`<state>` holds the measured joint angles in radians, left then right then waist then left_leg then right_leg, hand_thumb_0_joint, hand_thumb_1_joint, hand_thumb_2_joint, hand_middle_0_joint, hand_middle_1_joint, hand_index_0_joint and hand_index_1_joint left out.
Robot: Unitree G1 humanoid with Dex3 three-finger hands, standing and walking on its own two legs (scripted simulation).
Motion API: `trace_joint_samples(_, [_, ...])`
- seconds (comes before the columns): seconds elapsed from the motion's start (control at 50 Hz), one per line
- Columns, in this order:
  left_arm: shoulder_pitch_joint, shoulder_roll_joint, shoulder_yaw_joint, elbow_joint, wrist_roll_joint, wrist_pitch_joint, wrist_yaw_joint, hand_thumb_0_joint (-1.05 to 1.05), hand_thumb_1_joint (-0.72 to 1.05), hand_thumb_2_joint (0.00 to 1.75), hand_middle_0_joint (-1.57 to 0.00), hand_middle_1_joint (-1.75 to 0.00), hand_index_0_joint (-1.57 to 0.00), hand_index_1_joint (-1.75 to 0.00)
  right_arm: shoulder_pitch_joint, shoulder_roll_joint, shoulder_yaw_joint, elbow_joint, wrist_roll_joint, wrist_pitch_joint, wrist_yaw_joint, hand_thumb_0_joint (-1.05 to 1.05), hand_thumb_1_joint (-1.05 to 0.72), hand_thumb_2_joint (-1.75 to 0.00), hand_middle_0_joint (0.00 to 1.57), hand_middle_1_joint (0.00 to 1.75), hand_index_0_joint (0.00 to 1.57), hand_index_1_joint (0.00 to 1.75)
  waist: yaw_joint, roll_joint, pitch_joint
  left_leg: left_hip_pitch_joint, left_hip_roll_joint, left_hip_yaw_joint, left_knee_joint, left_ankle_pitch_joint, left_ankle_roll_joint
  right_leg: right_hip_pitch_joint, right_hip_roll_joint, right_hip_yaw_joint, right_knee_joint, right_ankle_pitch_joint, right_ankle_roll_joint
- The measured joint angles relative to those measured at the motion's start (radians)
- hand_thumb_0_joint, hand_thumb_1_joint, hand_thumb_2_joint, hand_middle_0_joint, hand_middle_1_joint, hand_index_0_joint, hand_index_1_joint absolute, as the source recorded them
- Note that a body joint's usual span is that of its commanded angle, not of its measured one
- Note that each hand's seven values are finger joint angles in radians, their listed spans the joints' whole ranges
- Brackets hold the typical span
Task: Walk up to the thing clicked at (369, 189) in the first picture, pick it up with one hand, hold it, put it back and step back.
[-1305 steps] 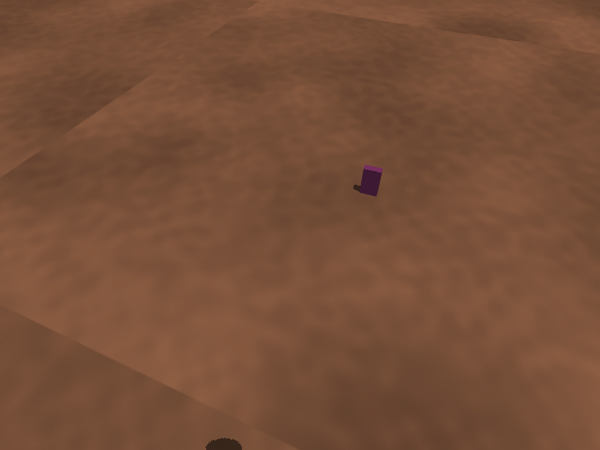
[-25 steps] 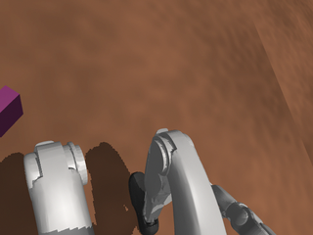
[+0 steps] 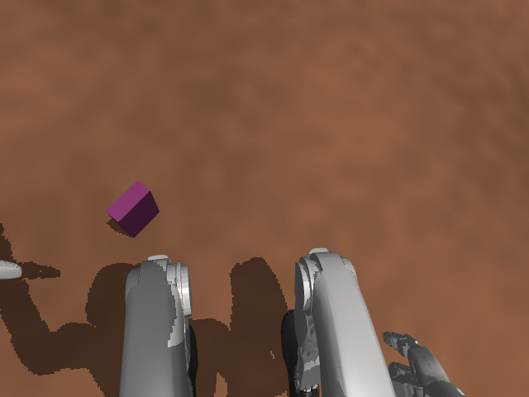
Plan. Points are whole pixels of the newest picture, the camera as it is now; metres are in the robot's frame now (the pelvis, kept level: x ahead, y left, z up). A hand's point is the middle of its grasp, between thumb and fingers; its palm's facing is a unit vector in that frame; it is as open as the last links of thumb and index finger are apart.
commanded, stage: home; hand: left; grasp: from the side
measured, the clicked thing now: (135, 211) +0.45 +0.24 -0.32
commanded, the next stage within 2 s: none
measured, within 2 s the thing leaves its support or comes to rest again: neither
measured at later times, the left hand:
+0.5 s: hand out of the picture +0.26 +0.26 +0.13, palm faces +0.26 -0.88 -0.41, open 17.2 cm
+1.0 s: hand out of the picture +0.24 +0.20 +0.27, palm faces +0.23 -0.93 -0.30, open 17.5 cm
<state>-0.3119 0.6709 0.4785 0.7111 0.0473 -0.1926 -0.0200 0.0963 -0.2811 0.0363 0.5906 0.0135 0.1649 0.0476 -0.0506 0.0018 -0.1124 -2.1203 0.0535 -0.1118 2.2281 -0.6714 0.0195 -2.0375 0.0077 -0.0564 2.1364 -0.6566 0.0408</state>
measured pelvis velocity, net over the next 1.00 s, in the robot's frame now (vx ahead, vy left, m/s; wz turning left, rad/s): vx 0.09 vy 0.00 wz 0.13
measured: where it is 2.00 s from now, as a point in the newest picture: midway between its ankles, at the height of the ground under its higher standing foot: (243, 386)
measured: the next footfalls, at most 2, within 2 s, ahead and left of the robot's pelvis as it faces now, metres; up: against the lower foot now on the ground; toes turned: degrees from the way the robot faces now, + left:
none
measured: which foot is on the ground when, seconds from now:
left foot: down 0.00-1.00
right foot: down 0.00-1.00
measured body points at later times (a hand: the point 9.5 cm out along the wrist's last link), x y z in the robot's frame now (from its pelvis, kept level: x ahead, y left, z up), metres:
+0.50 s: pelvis +0.06 -0.02 +0.23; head +0.17 +0.01 +0.67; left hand +0.24 +0.30 +0.16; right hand +0.27 -0.25 +0.14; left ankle +0.08 +0.12 -0.36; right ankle +0.11 -0.14 -0.36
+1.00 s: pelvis +0.09 +0.00 +0.32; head +0.11 +0.01 +0.77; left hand +0.22 +0.25 +0.30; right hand +0.28 -0.21 +0.25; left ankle +0.08 +0.12 -0.36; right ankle +0.11 -0.14 -0.36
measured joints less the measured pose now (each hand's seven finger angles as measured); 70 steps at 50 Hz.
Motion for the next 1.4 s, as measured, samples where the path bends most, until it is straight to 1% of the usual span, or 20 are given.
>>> trace_joint_samples(0.04, [0.06, -0.05, -0.034, -0.081, -0.005, 0.047, 0.01, -0.01, -0.5, 0.09, -0.06, -0.06, -0.06, -0.06, 0.001, 0.005, -0.015, -0.009, 0.016, 0.003, -0.01, 0.01, -0.9, -0.9, 0.2, 0.31, 0.2, 0.3, 0.011, 0.006, -0.007, 0.046, 0.002, 0.012, -0.055, 0.001, -0.005, 0.037, -0.002, 0.008, -0.046, 0.001, 0.001])
trace_joint_samples(0.1, [0.148, -0.121, -0.082, -0.202, -0.01, 0.11, 0.029, -0.01, -0.49, 0.09, -0.06, -0.06, -0.06, -0.06, -0.003, 0.017, -0.027, -0.031, 0.034, 0.001, -0.031, 0.01, -0.9, -0.9, 0.2, 0.31, 0.2, 0.3, 0.018, 0.005, -0.012, 0.133, 0.004, 0.024, -0.146, 0.004, -0.016, 0.111, -0.005, 0.012, -0.122, 0.002, -0.007])
trace_joint_samples(0.14, [0.195, -0.156, -0.111, -0.261, -0.014, 0.142, 0.044, -0.01, -0.49, 0.09, -0.06, -0.06, -0.06, -0.06, -0.008, 0.026, -0.03, -0.045, 0.043, -0.007, -0.049, 0.01, -0.9, -0.9, 0.2, 0.31, 0.2, 0.3, 0.021, -0.001, -0.014, 0.201, 0.005, 0.029, -0.211, 0.008, -0.025, 0.171, -0.007, 0.013, -0.178, 0.003, -0.015])
trace_joint_samples(0.2, [0.248, -0.196, -0.145, -0.317, -0.021, 0.184, 0.07, -0.01, -0.48, 0.09, -0.07, -0.06, -0.06, -0.06, -0.018, 0.037, -0.032, -0.059, 0.046, -0.025, -0.078, 0.01, -0.9, -0.9, 0.2, 0.31, 0.2, 0.3, 0.02, -0.007, -0.02, 0.307, 0.003, 0.032, -0.312, 0.018, -0.037, 0.271, -0.012, 0.008, -0.267, 0.006, -0.029])
trace_joint_samples(0.32, [0.331, -0.252, -0.204, -0.359, -0.038, 0.252, 0.119, -0.01, -0.47, 0.1, -0.07, -0.06, -0.06, -0.07, -0.021, 0.041, -0.038, -0.074, 0.043, -0.076, -0.128, 0.01, -0.9, -0.9, 0.2, 0.31, 0.2, 0.3, 0.021, -0.005, -0.043, 0.53, 0.003, 0.037, -0.507, 0.038, -0.051, 0.49, -0.016, 0.0, -0.449, 0.018, -0.045])
trace_joint_samples(0.44, [0.406, -0.315, -0.276, -0.371, -0.049, 0.324, 0.15, -0.01, -0.48, 0.09, -0.06, -0.06, -0.06, -0.06, 0.011, 0.037, -0.037, -0.081, 0.042, -0.126, -0.16, 0.01, -0.9, -0.9, 0.2, 0.31, 0.2, 0.3, 0.016, 0.006, -0.052, 0.758, 0.003, 0.046, -0.694, 0.066, -0.053, 0.719, -0.018, -0.003, -0.635, 0.043, -0.045])
trace_joint_samples(0.52, [0.465, -0.357, -0.325, -0.408, -0.055, 0.373, 0.17, -0.01, -0.49, 0.09, -0.06, -0.06, -0.06, -0.06, 0.055, 0.043, -0.033, -0.079, 0.044, -0.149, -0.182, 0.01, -0.9, -0.9, 0.2, 0.31, 0.2, 0.3, 0.012, 0.005, -0.052, 0.909, 0.002, 0.051, -0.817, 0.088, -0.052, 0.873, -0.019, -0.004, -0.763, 0.067, -0.042])
trace_joint_samples(0.7, [0.633, -0.414, -0.423, -0.569, -0.068, 0.462, 0.209, -0.01, -0.52, 0.07, -0.06, -0.05, -0.05, -0.06, 0.162, 0.069, -0.018, -0.086, 0.037, -0.176, -0.228, 0.01, -0.9, -0.9, 0.2, 0.31, 0.2, 0.3, 0.002, 0.014, -0.052, 1.226, 0.002, 0.068, -1.064, 0.138, -0.04, 1.197, -0.017, 0.0, -1.029, 0.129, -0.03])
trace_joint_samples(0.82, [0.746, -0.44, -0.483, -0.704, -0.072, 0.49, 0.213, -0.01, -0.54, 0.06, -0.05, -0.05, -0.05, -0.05, 0.204, 0.082, -0.013, -0.103, 0.029, -0.2, -0.241, 0.01, -0.9, -0.9, 0.2, 0.31, 0.2, 0.3, 0.005, 0.039, -0.06, 1.371, 0.0, 0.08, -1.165, 0.157, -0.032, 1.344, -0.018, 0.007, -1.142, 0.158, -0.021])
trace_joint_samples(0.88, [0.778, -0.449, -0.498, -0.744, -0.07, 0.491, 0.205, -0.01, -0.55, 0.05, -0.05, -0.05, -0.05, -0.05, 0.206, 0.089, -0.009, -0.11, 0.025, -0.211, -0.241, 0.02, -0.9, -0.9, 0.2, 0.31, 0.2, 0.3, 0.01, 0.046, -0.053, 1.414, -0.001, 0.084, -1.194, 0.164, -0.029, 1.388, -0.02, 0.009, -1.173, 0.167, -0.018])
trace_joint_samples(0.94, [0.798, -0.454, -0.502, -0.765, -0.068, 0.489, 0.195, -0.01, -0.56, 0.05, -0.05, -0.05, -0.05, -0.05, 0.2, 0.096, -0.004, -0.116, 0.02, -0.222, -0.238, 0.02, -0.9, -0.9, 0.2, 0.31, 0.2, 0.3, 0.018, 0.045, -0.041, 1.443, -0.003, 0.086, -1.214, 0.171, -0.03, 1.415, -0.021, 0.01, -1.192, 0.173, -0.018])
trace_joint_samples(1.14, [0.791, -0.456, -0.489, -0.728, -0.058, 0.487, 0.171, -0.01, -0.55, 0.05, -0.05, -0.05, -0.05, -0.05, 0.167, 0.088, -0.003, -0.113, 0.004, -0.26, -0.231, 0.02, -0.9, -0.9, 0.2, 0.31, 0.21, 0.3, 0.032, 0.033, 0.008, 1.47, -0.006, 0.075, -1.241, 0.191, -0.038, 1.443, -0.023, -0.001, -1.21, 0.184, -0.025])
trace_joint_samples(1.4, [0.774, -0.467, -0.488, -0.709, -0.058, 0.47, 0.16, -0.01, -0.56, 0.05, -0.05, -0.05, -0.05, -0.05, 0.173, 0.076, -0.013, -0.083, 0.003, -0.271, -0.228, 0.02, -0.9, -0.9, 0.2, 0.3, 0.2, 0.3, 0.025, 0.033, 0.005, 1.499, 0.001, 0.074, -1.265, 0.201, -0.05, 1.465, -0.016, -0.002, -1.22, 0.186, -0.037])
